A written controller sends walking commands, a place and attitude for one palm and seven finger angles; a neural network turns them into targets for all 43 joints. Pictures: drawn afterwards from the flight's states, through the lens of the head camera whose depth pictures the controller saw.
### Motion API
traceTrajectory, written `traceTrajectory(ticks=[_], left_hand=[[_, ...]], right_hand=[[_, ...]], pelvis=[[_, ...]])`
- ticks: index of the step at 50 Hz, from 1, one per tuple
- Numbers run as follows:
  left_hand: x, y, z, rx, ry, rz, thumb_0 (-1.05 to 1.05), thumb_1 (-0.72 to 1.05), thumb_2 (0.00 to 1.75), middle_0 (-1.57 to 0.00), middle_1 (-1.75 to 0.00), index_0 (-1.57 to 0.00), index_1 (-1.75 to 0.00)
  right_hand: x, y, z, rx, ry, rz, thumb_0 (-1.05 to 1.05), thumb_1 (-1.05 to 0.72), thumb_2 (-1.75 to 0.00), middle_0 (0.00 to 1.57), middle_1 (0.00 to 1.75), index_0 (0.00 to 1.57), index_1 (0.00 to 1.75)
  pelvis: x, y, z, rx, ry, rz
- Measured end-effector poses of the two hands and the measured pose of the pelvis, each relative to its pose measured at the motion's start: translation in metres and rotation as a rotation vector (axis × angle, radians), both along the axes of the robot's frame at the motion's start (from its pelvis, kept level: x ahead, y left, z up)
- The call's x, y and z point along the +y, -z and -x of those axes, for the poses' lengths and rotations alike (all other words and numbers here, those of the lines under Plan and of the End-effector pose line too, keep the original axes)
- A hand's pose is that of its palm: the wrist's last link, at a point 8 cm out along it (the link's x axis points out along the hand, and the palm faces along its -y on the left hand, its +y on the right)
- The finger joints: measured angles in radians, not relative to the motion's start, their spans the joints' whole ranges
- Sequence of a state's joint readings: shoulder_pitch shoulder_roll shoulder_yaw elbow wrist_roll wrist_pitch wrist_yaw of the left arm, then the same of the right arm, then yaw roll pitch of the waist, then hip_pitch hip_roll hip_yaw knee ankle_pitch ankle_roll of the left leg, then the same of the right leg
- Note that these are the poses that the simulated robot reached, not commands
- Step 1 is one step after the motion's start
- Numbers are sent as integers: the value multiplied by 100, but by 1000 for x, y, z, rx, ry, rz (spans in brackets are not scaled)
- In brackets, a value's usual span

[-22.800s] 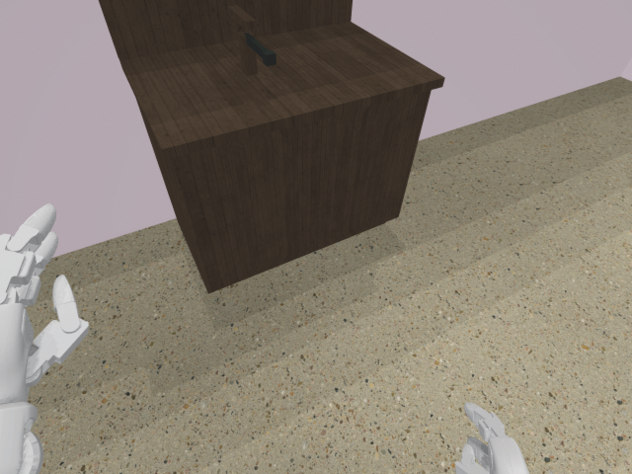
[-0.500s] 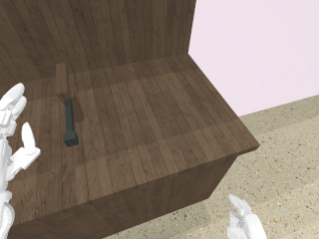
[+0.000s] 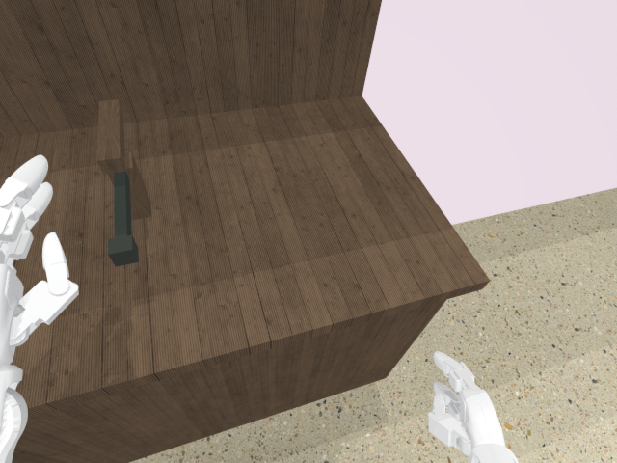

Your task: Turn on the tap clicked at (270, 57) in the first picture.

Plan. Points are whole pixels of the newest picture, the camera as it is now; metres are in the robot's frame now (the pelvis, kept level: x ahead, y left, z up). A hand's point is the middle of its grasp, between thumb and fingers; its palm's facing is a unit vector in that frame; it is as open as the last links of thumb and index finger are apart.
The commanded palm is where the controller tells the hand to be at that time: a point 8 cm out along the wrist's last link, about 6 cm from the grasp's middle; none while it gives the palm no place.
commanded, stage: shuffle to correct the standing spot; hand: left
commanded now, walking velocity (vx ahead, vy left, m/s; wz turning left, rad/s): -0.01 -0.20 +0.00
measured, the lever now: (123, 250) +0.33 +0.28 +0.06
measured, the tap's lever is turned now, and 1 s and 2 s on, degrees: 0 0 0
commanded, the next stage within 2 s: come to a stop and stand still in 1.42 s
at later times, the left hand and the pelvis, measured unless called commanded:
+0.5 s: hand (143, 292) +0.23 +0.19 +0.16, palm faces +0.29 -0.87 -0.40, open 7.4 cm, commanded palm +0.16 +0.23 +0.18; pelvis +0.00 -0.05 +0.00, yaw -1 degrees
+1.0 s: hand (141, 292) +0.23 +0.19 +0.16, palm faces +0.32 -0.85 -0.41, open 7.4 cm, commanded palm +0.17 +0.23 +0.18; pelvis +0.01 -0.05 -0.01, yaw +0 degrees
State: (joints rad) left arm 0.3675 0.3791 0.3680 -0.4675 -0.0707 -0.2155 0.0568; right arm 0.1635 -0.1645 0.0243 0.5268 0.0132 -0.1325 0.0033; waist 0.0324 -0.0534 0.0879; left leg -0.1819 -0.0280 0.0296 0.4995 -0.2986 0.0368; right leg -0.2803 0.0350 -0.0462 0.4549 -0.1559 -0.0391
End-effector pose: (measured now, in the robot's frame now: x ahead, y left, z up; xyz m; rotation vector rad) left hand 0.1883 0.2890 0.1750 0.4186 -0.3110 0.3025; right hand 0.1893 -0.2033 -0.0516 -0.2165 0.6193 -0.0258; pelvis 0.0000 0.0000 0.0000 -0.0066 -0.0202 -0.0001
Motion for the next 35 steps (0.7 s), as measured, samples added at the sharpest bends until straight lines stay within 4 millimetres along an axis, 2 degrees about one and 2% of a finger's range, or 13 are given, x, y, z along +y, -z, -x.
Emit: traceTrajectory(ticks=[10,22,28,35], left_hand=[[-26,-2,8,12,-5,-8,1,89,90,-21,-30,-21,-30],[-57,1,-4,56,35,-20,1,89,90,-21,-30,-21,-30],[-61,-2,-10,66,40,-52,1,89,90,-21,-30,-22,-30],[-64,0,-12,72,36,-47,1,89,90,-21,-30,-22,-30]], right_hand=[[-37,13,23,56,31,23,1,-90,-90,20,30,20,30],[-84,20,46,113,120,58,1,-90,-90,20,30,20,30],[-94,21,45,123,138,66,1,-90,-90,20,30,20,30],[-94,22,33,109,127,62,1,-90,-90,20,30,20,30]], pelvis=[[-24,2,6,9,9,-2],[-46,3,3,39,13,-1],[-52,3,-3,42,14,-3],[-54,5,-7,39,10,-1]])
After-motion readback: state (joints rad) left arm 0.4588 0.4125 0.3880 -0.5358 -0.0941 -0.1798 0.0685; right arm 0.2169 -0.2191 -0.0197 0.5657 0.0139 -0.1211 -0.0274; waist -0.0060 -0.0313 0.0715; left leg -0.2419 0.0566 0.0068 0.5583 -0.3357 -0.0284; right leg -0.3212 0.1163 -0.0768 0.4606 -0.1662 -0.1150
